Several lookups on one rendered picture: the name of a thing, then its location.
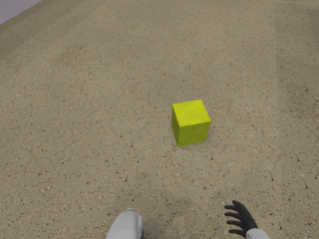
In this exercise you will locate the right robot forearm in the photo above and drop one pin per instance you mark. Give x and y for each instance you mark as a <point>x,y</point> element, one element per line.
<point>256,233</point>

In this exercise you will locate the left robot thigh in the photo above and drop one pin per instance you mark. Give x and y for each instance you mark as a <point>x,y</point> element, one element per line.
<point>128,225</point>

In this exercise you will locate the carton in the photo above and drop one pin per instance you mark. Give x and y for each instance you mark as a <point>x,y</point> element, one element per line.
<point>190,122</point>

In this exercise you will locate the robot right hand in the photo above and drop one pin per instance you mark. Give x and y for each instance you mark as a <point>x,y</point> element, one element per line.
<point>246,221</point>

